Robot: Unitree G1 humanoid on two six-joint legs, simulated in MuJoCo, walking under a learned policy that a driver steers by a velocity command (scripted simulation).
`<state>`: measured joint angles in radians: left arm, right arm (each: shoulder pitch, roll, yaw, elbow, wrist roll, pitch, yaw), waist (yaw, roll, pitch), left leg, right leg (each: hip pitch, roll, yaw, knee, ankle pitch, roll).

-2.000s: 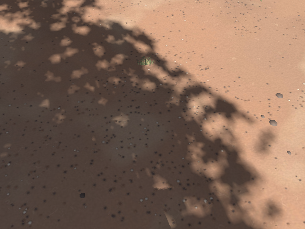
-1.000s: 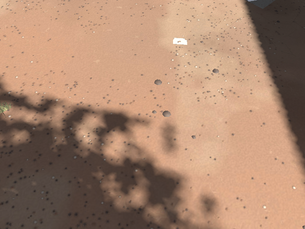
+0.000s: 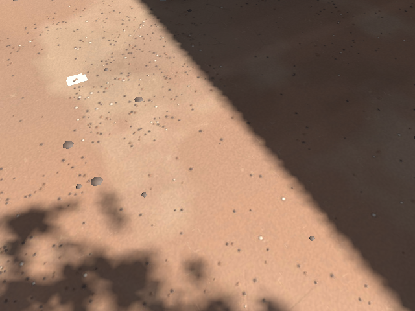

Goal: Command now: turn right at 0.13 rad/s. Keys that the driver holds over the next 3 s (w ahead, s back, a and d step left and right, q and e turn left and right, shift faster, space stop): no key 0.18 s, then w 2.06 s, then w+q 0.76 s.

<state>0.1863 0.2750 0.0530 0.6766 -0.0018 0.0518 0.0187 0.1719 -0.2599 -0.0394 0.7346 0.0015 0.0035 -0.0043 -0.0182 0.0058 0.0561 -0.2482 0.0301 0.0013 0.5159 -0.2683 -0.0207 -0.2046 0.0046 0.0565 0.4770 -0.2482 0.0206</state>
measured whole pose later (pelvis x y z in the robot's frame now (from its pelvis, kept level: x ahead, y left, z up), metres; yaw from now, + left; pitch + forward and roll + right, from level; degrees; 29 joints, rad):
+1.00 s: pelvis +0.31 +0.02 -0.02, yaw +1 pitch +2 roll -1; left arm -0.03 0.24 0.02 0.65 -0.01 -0.10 -0.05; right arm 0.49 -0.28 -0.03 0.90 0.00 -0.03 -0.02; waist -0.08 0.00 0.05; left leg 0.11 0.00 0.01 0.46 -0.47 0.04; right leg -0.51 0.03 -0.06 0.51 -0.04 -0.08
